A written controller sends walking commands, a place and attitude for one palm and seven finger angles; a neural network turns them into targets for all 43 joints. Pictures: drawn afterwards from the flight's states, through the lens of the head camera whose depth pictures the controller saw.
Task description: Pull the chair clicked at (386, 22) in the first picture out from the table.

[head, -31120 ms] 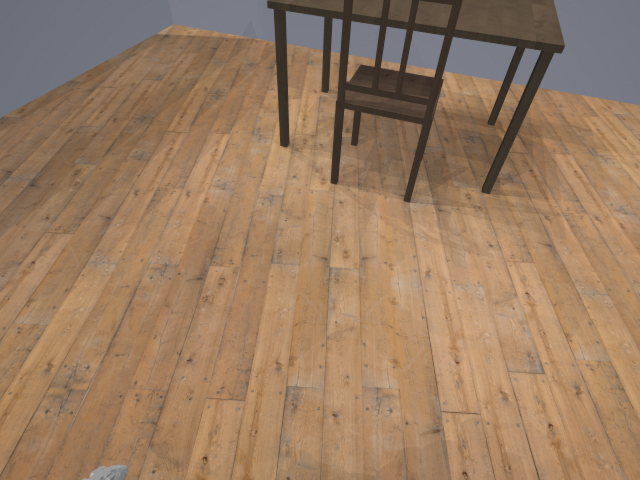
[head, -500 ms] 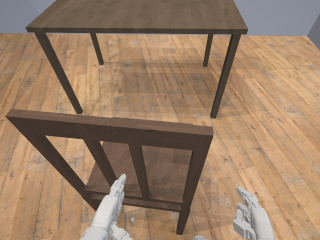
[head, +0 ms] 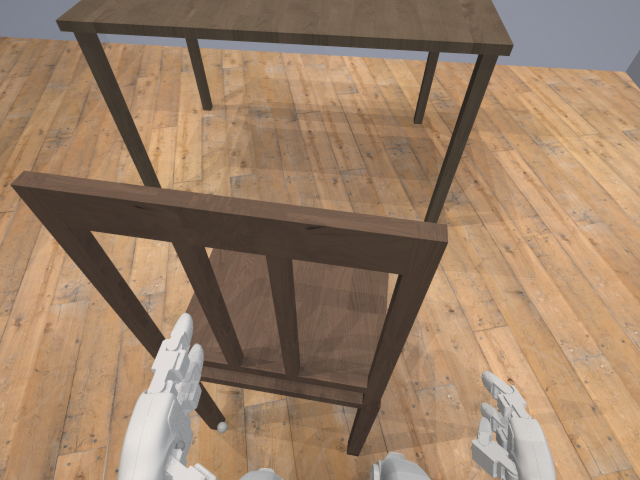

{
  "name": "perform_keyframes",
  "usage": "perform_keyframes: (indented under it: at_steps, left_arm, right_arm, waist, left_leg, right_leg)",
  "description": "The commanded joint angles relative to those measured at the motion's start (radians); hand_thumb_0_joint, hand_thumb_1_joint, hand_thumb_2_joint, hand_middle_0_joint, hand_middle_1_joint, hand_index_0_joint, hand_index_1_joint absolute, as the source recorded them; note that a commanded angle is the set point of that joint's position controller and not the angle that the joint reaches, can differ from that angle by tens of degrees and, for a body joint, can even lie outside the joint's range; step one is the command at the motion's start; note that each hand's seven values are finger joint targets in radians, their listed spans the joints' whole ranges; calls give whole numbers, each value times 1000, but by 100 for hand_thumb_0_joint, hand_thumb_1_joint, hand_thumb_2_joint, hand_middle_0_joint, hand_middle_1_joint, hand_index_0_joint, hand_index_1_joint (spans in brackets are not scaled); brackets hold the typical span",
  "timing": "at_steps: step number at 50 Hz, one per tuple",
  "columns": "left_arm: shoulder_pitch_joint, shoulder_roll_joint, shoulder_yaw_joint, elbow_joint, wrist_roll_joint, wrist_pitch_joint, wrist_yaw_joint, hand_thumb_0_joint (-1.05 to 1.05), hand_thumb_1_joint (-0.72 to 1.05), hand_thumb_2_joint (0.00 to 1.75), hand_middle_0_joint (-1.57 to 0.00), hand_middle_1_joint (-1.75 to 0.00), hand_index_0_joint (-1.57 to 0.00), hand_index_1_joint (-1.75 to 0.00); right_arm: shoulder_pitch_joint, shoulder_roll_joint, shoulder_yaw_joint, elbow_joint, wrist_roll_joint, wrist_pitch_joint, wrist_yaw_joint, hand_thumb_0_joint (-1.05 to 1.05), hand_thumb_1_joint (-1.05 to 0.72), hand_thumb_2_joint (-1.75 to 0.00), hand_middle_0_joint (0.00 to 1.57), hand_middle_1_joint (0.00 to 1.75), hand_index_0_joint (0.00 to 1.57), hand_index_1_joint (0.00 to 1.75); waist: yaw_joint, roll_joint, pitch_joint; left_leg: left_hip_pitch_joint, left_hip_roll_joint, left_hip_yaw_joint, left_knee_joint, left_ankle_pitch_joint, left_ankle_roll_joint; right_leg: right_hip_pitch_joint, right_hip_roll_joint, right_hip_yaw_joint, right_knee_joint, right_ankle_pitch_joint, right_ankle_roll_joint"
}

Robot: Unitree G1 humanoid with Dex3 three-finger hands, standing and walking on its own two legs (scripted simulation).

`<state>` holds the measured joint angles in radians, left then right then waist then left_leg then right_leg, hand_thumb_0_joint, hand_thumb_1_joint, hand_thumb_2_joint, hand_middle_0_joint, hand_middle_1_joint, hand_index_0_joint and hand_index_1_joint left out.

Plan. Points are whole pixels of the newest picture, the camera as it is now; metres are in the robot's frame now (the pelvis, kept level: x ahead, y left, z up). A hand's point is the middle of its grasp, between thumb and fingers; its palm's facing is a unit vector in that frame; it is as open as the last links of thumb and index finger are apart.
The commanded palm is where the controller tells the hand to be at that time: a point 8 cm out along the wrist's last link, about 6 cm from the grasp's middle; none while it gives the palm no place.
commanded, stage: draw the hand back to the body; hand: left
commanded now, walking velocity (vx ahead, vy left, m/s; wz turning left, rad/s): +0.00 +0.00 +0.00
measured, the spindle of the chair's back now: (216, 313) +0.33 +0.16 +0.00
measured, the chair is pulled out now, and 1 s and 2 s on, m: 0.61 0.61 0.61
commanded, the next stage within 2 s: step back with the hand held close in 1.40 s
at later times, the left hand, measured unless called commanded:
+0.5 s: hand (118, 397) +0.18 +0.19 +0.13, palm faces +0.22 -0.92 -0.32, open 16.3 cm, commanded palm +0.15 +0.23 +0.16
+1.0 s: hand out of the picture +0.22 +0.26 +0.23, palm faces +0.47 -0.77 -0.43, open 9.7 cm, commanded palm +0.17 +0.31 +0.25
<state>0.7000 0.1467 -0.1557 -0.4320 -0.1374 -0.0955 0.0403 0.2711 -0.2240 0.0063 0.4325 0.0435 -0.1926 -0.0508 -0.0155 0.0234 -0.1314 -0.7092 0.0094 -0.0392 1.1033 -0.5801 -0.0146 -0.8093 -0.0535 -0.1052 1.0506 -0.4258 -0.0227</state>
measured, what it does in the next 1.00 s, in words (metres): rises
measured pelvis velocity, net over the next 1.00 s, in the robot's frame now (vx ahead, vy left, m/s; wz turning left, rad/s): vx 0.04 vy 0.01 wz -0.01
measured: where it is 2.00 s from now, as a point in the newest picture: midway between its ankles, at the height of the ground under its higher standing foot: outside the picture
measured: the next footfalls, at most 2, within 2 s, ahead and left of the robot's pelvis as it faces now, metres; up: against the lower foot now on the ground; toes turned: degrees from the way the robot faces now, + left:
none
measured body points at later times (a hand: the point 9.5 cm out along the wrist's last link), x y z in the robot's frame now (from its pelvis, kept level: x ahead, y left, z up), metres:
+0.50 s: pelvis +0.02 +0.00 +0.03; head +0.02 -0.02 +0.48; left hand +0.16 +0.24 +0.15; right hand +0.20 -0.23 -0.04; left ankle -0.02 +0.13 -0.66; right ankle +0.06 -0.11 -0.66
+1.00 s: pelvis +0.04 +0.01 +0.07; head +0.03 -0.02 +0.52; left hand +0.19 +0.30 +0.26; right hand +0.23 -0.21 -0.01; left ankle -0.02 +0.13 -0.66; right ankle +0.06 -0.11 -0.66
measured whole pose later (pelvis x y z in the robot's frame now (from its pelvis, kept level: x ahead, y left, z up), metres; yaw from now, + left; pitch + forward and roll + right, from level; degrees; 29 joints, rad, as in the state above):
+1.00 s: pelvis +0.04 +0.01 +0.07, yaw +0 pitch -2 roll -1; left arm 0.54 0.36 0.33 -0.50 -0.08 -0.03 0.17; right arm 0.19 -0.22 0.02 0.62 0.03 -0.18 -0.09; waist 0.07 0.08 0.00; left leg -0.14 0.01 -0.02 0.58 -0.40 -0.01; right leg -0.25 -0.03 -0.10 0.57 -0.27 0.00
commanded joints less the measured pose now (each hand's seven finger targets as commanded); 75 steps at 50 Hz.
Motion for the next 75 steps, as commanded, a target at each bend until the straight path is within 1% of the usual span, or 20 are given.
perform_keyframes:
  at_steps: [1,3,9,14,16,17,18,20,22,24,29,35,39,49,51,55,58,64,71,75]
  left_arm:
    - [13,12,17,-229,21,-280,-8,0,-55,20,0,0,0,0]
    - [57,19,7,-190,35,-303,-44,0,-55,20,0,0,0,0]
    - [60,181,204,-332,-19,-123,-81,0,-55,20,0,0,0,0]
    - [1,167,287,-378,-112,-147,-55,0,-44,25,-1,-2,-1,-2]
    - [4,153,282,-348,-125,-165,-75,0,-37,29,-2,-4,-2,-4]
    - [116,321,352,-261,44,-54,31,0,-33,31,-3,-5,-3,-5]
    - [104,208,273,-345,53,-14,63,0,-30,32,-4,-5,-4,-5]
    - [105,167,251,-299,66,23,88,0,-22,36,-4,-7,-4,-7]
    - [90,199,278,-299,71,38,106,0,-15,39,-5,-8,-5,-8]
    - [44,257,328,-317,77,42,125,0,-8,43,-7,-10,-7,-10]
    - [-60,336,409,-373,82,33,156,0,10,51,-9,-14,-9,-14]
    - [-91,301,442,-302,72,24,153,0,32,62,-12,-18,-12,-18]
    - [-99,330,515,-250,67,22,148,0,47,69,-14,-21,-14,-21]
    - [-262,425,666,-276,56,-7,154,0,83,87,-19,-29,-19,-29]
    - [-269,419,680,-252,52,-14,155,0,90,90,-20,-30,-20,-30]
    - [-211,321,601,-151,48,-6,133,0,90,90,-20,-30,-20,-30]
    - [-232,353,613,-191,52,-17,132,0,90,90,-20,-30,-20,-30]
    - [-251,437,672,-316,62,-29,147,0,90,90,-20,-30,-20,-30]
    - [-258,369,631,-216,57,-19,141,0,90,90,-20,-30,-20,-30]
    - [-262,354,616,-188,54,-15,134,0,90,90,-20,-30,-20,-30]
  right_arm:
    - [-94,-88,-64,-122,2,-71,32,0,-90,-90,20,30,20,30]
    - [-111,-98,-70,-135,3,-60,46,0,-90,-90,20,30,20,30]
    - [-146,-105,-60,-209,35,3,-8,0,-90,-90,20,30,20,30]
    - [-118,-91,-48,-159,44,-35,-40,0,-90,-90,20,30,20,30]
    - [-107,-99,-48,-130,47,-61,-39,0,-90,-90,20,30,20,30]
    - [-89,-89,-62,-135,17,-14,-63,0,-90,-90,20,30,20,30]
    - [-90,-78,-49,-165,11,0,-64,0,-90,-90,20,30,20,30]
    - [-110,-75,-48,-142,10,11,-64,0,-90,-90,20,30,20,30]
    - [-115,-79,-50,-130,7,27,-69,0,-90,-90,20,30,20,30]
    - [-130,-86,-47,-121,3,25,-78,0,-90,-90,20,30,20,30]
    - [-148,-90,-33,-91,1,-6,-86,0,-90,-90,20,30,20,30]
    - [-161,-88,-27,-43,-2,-25,-73,0,-90,-90,20,30,20,30]
    - [-183,-92,-35,-17,-5,-25,-62,0,-90,-90,20,30,20,30]
    - [-201,-97,-34,38,-11,-43,-47,0,-90,-90,20,30,20,30]
    - [-202,-99,-36,48,-11,-43,-46,0,-90,-90,20,30,20,30]
    - [-209,-102,-45,60,-9,-27,-32,0,-90,-90,20,30,20,30]
    - [-214,-110,-54,57,-11,-21,-29,0,-90,-90,20,30,20,30]
    - [-217,-105,-47,59,-17,-49,-29,0,-90,-90,20,30,20,30]
    - [-220,-103,-44,71,-10,-37,-31,0,-90,-90,20,30,20,30]
    - [-222,-106,-47,65,-12,-28,-30,0,-90,-90,20,30,20,30]
  waist:
    - [0,25,-90]
    - [-3,-3,-101]
    - [28,-66,-147]
    - [13,-100,-92]
    - [5,-67,-84]
    - [71,4,-121]
    - [41,16,-76]
    - [38,29,-16]
    - [45,10,-8]
    - [48,-20,-5]
    - [63,58,23]
    - [66,37,84]
    - [80,-3,83]
    - [86,79,61]
    - [87,34,70]
    - [82,0,113]
    - [88,-6,84]
    - [98,95,10]
    - [86,77,125]
    - [86,17,122]
  left_leg:
    - [-77,-25,7,-131,215,7]
    - [-105,-21,12,-128,170,13]
    - [-81,-30,31,-187,89,35]
    - [-12,-24,15,-220,158,33]
    - [25,-22,10,-233,198,31]
    - [84,24,20,-290,221,26]
    - [112,13,18,-311,247,25]
    - [137,15,19,-333,267,22]
    - [179,20,21,-354,289,26]
    - [205,19,19,-381,295,28]
    - [297,19,10,-461,310,25]
    - [364,20,10,-531,370,20]
    - [392,23,17,-567,426,20]
    - [490,28,24,-643,500,14]
    - [499,32,24,-656,514,16]
    - [492,36,30,-667,528,18]
    - [510,40,30,-673,525,24]
    - [540,37,21,-683,579,10]
    - [505,43,24,-704,494,9]
    - [500,40,23,-704,467,19]
  right_leg:
    - [82,30,23,-102,25,-1]
    - [91,22,40,-110,-13,2]
    - [251,7,100,-230,-156,18]
    - [269,23,59,-277,-60,24]
    - [274,22,45,-277,8,25]
    - [360,-19,86,-288,49,-3]
    - [360,-28,61,-299,105,3]
    - [372,-26,51,-318,130,3]
    - [403,-26,46,-343,161,4]
    - [449,-26,47,-373,177,2]
    - [508,-23,47,-428,178,-5]
    - [559,-14,40,-478,243,-3]
    - [620,-13,45,-509,314,-4]
    - [697,-14,50,-578,367,-4]
    - [702,-11,46,-581,377,-3]
    - [694,-15,41,-599,387,3]
    - [703,-16,44,-601,383,4]
    - [759,-18,48,-608,403,-5]
    - [699,-11,46,-622,330,-4]
    - [700,-11,49,-628,320,-1]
